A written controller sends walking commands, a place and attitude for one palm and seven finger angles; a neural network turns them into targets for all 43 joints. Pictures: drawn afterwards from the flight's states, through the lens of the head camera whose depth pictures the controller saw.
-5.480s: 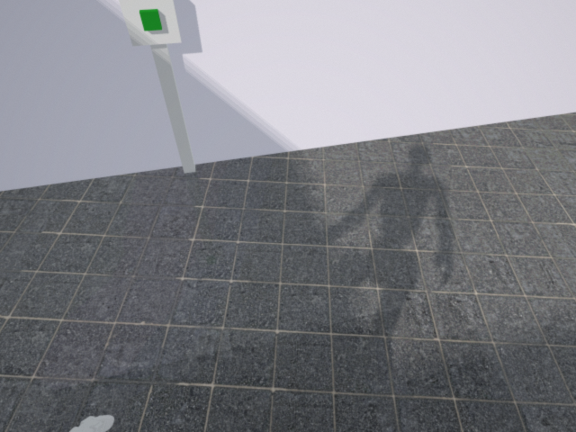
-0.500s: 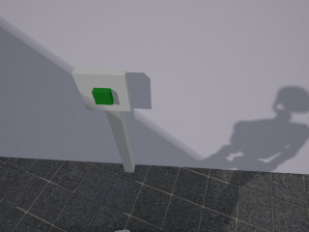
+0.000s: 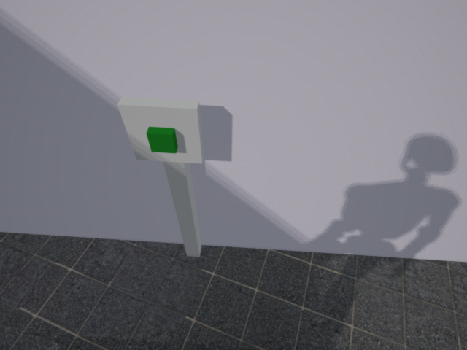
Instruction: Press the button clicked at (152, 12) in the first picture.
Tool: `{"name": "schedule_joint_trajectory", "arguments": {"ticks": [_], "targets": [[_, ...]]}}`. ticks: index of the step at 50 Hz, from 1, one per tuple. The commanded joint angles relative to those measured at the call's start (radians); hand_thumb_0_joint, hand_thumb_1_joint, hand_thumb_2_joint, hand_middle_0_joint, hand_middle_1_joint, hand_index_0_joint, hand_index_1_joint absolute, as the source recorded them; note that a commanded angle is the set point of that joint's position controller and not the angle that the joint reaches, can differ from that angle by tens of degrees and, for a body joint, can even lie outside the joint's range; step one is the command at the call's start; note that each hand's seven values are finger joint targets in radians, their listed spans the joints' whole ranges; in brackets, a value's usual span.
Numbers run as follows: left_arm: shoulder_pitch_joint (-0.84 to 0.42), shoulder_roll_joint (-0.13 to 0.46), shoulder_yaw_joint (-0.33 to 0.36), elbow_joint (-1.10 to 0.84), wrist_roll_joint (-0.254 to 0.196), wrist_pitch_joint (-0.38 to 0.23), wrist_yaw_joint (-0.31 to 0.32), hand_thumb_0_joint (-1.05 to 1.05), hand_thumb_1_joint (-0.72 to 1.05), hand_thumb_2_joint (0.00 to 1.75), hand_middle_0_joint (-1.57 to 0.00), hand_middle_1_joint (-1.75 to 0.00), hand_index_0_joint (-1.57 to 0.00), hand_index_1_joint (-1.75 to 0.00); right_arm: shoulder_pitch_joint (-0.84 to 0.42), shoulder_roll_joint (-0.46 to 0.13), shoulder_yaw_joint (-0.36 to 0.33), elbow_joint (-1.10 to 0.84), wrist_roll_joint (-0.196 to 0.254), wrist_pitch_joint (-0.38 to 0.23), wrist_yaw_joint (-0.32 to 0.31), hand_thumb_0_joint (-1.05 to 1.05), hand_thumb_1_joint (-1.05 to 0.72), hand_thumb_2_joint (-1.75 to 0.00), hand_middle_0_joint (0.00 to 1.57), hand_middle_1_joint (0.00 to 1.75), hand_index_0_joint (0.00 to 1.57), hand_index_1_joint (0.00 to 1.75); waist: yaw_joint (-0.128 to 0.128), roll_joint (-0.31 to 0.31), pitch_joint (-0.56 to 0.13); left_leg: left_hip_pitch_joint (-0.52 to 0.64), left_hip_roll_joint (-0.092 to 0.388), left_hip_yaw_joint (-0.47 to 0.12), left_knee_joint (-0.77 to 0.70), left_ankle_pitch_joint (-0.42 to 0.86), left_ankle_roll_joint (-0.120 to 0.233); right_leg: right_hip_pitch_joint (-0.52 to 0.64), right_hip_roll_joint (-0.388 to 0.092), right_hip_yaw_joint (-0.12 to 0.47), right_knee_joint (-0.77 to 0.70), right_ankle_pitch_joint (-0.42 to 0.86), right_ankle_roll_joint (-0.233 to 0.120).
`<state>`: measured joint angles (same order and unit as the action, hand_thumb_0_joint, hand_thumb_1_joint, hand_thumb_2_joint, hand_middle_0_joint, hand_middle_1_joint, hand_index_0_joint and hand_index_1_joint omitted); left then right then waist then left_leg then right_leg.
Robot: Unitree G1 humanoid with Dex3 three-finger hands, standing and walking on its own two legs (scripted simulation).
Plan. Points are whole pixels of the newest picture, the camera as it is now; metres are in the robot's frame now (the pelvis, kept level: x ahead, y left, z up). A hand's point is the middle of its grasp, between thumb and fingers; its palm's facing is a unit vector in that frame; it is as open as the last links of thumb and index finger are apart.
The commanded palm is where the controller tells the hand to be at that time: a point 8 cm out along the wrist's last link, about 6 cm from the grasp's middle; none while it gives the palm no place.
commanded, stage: come to a stop and stand still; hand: left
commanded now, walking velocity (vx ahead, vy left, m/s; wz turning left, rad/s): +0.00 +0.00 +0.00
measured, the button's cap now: (163, 139) +0.57 +0.20 +0.00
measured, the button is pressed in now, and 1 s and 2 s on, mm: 0 0 0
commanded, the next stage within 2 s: look again from close up in 1.20 s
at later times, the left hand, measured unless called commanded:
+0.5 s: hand out of the picture +0.03 +0.19 -0.17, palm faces -0.01 -0.98 -0.20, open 7.4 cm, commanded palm none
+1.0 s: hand out of the picture +0.04 +0.15 -0.17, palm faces +0.01 -0.98 -0.20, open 7.3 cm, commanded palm none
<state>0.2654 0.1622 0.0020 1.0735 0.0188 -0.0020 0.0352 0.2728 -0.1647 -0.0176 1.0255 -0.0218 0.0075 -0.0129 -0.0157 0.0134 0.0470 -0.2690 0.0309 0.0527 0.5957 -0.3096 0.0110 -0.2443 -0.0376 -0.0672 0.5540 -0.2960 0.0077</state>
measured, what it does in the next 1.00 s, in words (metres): stands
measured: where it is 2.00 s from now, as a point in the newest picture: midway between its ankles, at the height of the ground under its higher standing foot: outside the picture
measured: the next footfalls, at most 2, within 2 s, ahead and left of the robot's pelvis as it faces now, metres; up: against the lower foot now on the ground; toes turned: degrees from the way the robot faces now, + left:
none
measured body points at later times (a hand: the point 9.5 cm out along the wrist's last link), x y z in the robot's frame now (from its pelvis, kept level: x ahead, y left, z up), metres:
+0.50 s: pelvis +0.02 +0.01 +0.01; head +0.04 +0.01 +0.45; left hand +0.03 +0.24 -0.15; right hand +0.02 -0.21 -0.16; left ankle +0.00 +0.11 -0.73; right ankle +0.00 -0.13 -0.73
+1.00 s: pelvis +0.04 -0.02 +0.01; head +0.06 -0.03 +0.45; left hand +0.04 +0.20 -0.15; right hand +0.04 -0.24 -0.16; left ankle +0.00 +0.11 -0.73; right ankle +0.00 -0.13 -0.73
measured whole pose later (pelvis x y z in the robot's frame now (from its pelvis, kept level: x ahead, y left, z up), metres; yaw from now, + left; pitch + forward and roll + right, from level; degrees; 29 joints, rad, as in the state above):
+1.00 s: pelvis +0.04 -0.02 +0.01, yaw -1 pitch -1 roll +1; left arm 0.26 0.15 0.00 1.12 0.02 -0.01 0.03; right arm 0.27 -0.15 0.01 1.13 -0.02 -0.01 -0.03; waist 0.00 0.00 0.04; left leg -0.16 0.04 0.06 0.48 -0.31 -0.02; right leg -0.17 -0.03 -0.06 0.52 -0.34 -0.01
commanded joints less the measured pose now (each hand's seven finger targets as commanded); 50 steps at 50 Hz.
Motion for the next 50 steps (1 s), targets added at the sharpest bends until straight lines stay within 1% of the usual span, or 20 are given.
{"name": "schedule_joint_trajectory", "arguments": {"ticks": [1,2,3,5,6,8,9,10,13,18,22,24,26,28,33,37,41,43,46,50], "targets": [[0.044,0.097,0.016,-0.067,0.003,-0.010,0.002,0.00,0.90,0.90,-0.20,-0.30,-0.20,-0.30,0.036,-0.112,-0.003,-0.073,0.002,-0.026,0.000,0.00,-0.90,-0.90,0.20,0.30,0.20,0.30,0.030,0.108,0.039,-0.113,0.111,-0.179,-0.265,-0.039,0.054,0.015,-0.018,0.024,-0.044,-0.045,-0.037],[0.045,0.090,0.013,-0.060,0.002,-0.009,0.000,0.00,0.90,0.90,-0.20,-0.30,-0.20,-0.30,0.036,-0.117,-0.002,-0.077,0.003,-0.027,-0.001,0.00,-0.90,-0.90,0.20,0.30,0.20,0.30,0.030,0.049,0.044,-0.117,0.105,-0.175,-0.272,-0.058,0.053,0.022,-0.022,0.029,-0.051,-0.033,-0.037],[0.047,0.085,0.012,-0.058,0.001,-0.009,-0.002,0.00,0.90,0.90,-0.20,-0.30,-0.20,-0.30,0.038,-0.119,-0.002,-0.076,0.003,-0.029,-0.002,0.00,-0.90,-0.90,0.20,0.30,0.20,0.30,0.029,0.017,0.037,-0.103,0.100,-0.169,-0.278,-0.060,0.052,0.024,-0.028,0.036,-0.059,-0.022,-0.036],[0.043,0.087,0.011,-0.058,0.001,-0.007,-0.002,0.00,0.90,0.90,-0.20,-0.30,-0.20,-0.30,0.044,-0.125,-0.001,-0.067,0.004,-0.031,-0.003,0.00,-0.90,-0.90,0.20,0.30,0.20,0.30,0.026,0.020,0.046,-0.082,0.098,-0.166,-0.296,-0.055,0.050,0.013,-0.032,0.038,-0.062,-0.010,-0.033],[0.040,0.089,0.010,-0.058,0.002,-0.007,-0.003,0.00,0.90,0.90,-0.20,-0.30,-0.20,-0.30,0.046,-0.127,0.001,-0.061,0.003,-0.033,-0.004,0.00,-0.90,-0.90,0.20,0.30,0.20,0.30,0.027,0.053,0.045,-0.074,0.098,-0.169,-0.302,-0.025,0.052,0.014,-0.031,0.036,-0.059,0.001,-0.032],[0.047,0.092,0.008,-0.051,0.001,-0.008,-0.003,0.00,0.90,0.90,-0.20,-0.30,-0.20,-0.30,0.045,-0.125,0.003,-0.050,0.004,-0.035,-0.006,0.00,-0.90,-0.90,0.20,0.30,0.20,0.30,0.029,0.038,0.033,-0.046,0.095,-0.157,-0.296,0.010,0.052,0.018,-0.039,0.041,-0.072,0.021,-0.030],[0.049,0.093,0.009,-0.049,0.001,-0.009,-0.003,0.00,0.90,0.90,-0.20,-0.30,-0.20,-0.30,0.049,-0.124,0.005,-0.048,0.005,-0.036,-0.006,0.00,-0.90,-0.90,0.20,0.30,0.20,0.30,0.027,0.009,0.026,-0.035,0.093,-0.149,-0.288,0.035,0.051,0.024,-0.042,0.046,-0.078,0.035,-0.029],[0.054,0.094,0.007,-0.043,-0.001,-0.011,-0.003,0.00,0.90,0.90,-0.20,-0.30,-0.20,-0.30,0.048,-0.124,0.006,-0.042,0.005,-0.038,-0.006,0.00,-0.90,-0.90,0.20,0.30,0.20,0.30,0.028,0.009,0.008,-0.013,0.087,-0.136,-0.276,0.066,0.050,0.029,-0.050,0.052,-0.087,0.052,-0.029],[0.050,0.099,0.008,-0.034,-0.001,-0.012,-0.003,0.00,0.90,0.90,-0.20,-0.30,-0.20,-0.30,0.056,-0.123,0.009,-0.023,0.006,-0.040,-0.008,0.00,-0.90,-0.90,0.20,0.30,0.20,0.30,0.024,-0.002,-0.001,0.015,0.085,-0.119,-0.259,0.147,0.047,0.034,-0.054,0.053,-0.088,0.081,-0.024],[0.054,0.102,0.009,-0.016,-0.003,-0.012,-0.001,0.00,0.90,0.90,-0.20,-0.30,-0.20,-0.30,0.055,-0.117,0.012,0.003,0.007,-0.043,-0.012,0.00,-0.90,-0.90,0.20,0.30,0.20,0.30,0.023,0.017,-0.009,0.050,0.080,-0.098,-0.234,0.240,0.043,0.044,-0.061,0.053,-0.090,0.123,-0.021],[0.055,0.103,0.009,-0.003,-0.002,-0.015,0.000,0.00,0.90,0.90,-0.20,-0.30,-0.20,-0.30,0.059,-0.106,0.011,0.022,0.009,-0.042,-0.014,0.00,-0.90,-0.90,0.20,0.30,0.20,0.30,0.019,-0.014,-0.015,0.072,0.075,-0.078,-0.207,0.277,0.038,0.050,-0.068,0.059,-0.093,0.176,-0.024],[0.061,0.099,0.010,0.003,-0.003,-0.016,0.001,0.00,0.90,0.90,-0.20,-0.30,-0.20,-0.30,0.055,-0.100,0.012,0.033,0.009,-0.042,-0.016,0.00,-0.90,-0.90,0.20,0.30,0.20,0.30,0.020,-0.003,-0.021,0.083,0.072,-0.071,-0.200,0.280,0.035,0.050,-0.072,0.065,-0.097,0.193,-0.027],[0.057,0.099,0.010,0.006,-0.001,-0.017,0.001,0.00,0.90,0.90,-0.20,-0.30,-0.20,-0.30,0.055,-0.098,0.012,0.041,0.010,-0.039,-0.016,0.00,-0.90,-0.90,0.20,0.30,0.20,0.30,0.018,-0.022,-0.001,0.078,0.072,-0.072,-0.198,0.273,0.033,0.044,-0.069,0.067,-0.099,0.199,-0.028],[0.061,0.097,0.009,0.012,-0.002,-0.018,0.002,0.00,0.90,0.90,-0.20,-0.30,-0.20,-0.30,0.053,-0.094,0.013,0.047,0.009,-0.040,-0.017,0.00,-0.90,-0.90,0.20,0.30,0.20,0.30,0.019,-0.001,-0.006,0.087,0.071,-0.066,-0.194,0.287,0.031,0.045,-0.071,0.069,-0.098,0.219,-0.030],[0.062,0.095,0.011,0.019,-0.002,-0.017,0.002,0.00,0.90,0.90,-0.20,-0.30,-0.20,-0.30,0.053,-0.085,0.012,0.059,0.009,-0.038,-0.019,0.00,-0.90,-0.90,0.20,0.30,0.20,0.30,0.019,0.005,0.001,0.090,0.073,-0.058,-0.189,0.283,0.027,0.048,-0.071,0.070,-0.102,0.229,-0.034],[0.065,0.091,0.013,0.022,-0.002,-0.018,0.002,0.00,0.90,0.90,-0.20,-0.30,-0.20,-0.30,0.051,-0.083,0.012,0.067,0.009,-0.037,-0.021,0.00,-0.90,-0.90,0.20,0.30,0.20,0.30,0.019,-0.002,-0.003,0.099,0.076,-0.054,-0.182,0.291,0.024,0.051,-0.069,0.072,-0.103,0.246,-0.037],[0.070,0.092,0.014,0.024,-0.002,-0.021,0.002,0.00,0.90,0.90,-0.20,-0.30,-0.20,-0.30,0.052,-0.078,0.012,0.073,0.009,-0.035,-0.022,0.00,-0.90,-0.90,0.20,0.30,0.20,0.30,0.019,-0.030,-0.007,0.108,0.075,-0.050,-0.176,0.288,0.020,0.057,-0.071,0.078,-0.110,0.288,-0.043],[0.066,0.094,0.015,0.023,-0.003,-0.021,0.002,0.00,0.90,0.90,-0.20,-0.30,-0.20,-0.30,0.055,-0.075,0.013,0.077,0.008,-0.034,-0.022,0.00,-0.90,-0.90,0.20,0.30,0.20,0.30,0.020,-0.014,-0.004,0.101,0.073,-0.045,-0.177,0.281,0.016,0.063,-0.073,0.076,-0.111,0.288,-0.043],[0.066,0.093,0.016,0.023,-0.002,-0.020,0.002,0.00,0.90,0.90,-0.20,-0.30,-0.20,-0.30,0.055,-0.071,0.013,0.079,0.008,-0.032,-0.023,0.00,-0.90,-0.90,0.20,0.30,0.20,0.30,0.020,-0.026,0.006,0.096,0.073,-0.047,-0.179,0.271,0.015,0.064,-0.071,0.077,-0.116,0.284,-0.046],[0.071,0.095,0.019,0.024,-0.004,-0.022,0.002,0.00,0.90,0.90,-0.20,-0.30,-0.20,-0.30,0.058,-0.066,0.015,0.085,0.007,-0.032,-0.024,0.00,-0.90,-0.90,0.20,0.30,0.20,0.30,0.022,-0.014,-0.006,0.100,0.072,-0.041,-0.175,0.275,0.010,0.074,-0.076,0.075,-0.120,0.305,-0.049]]}}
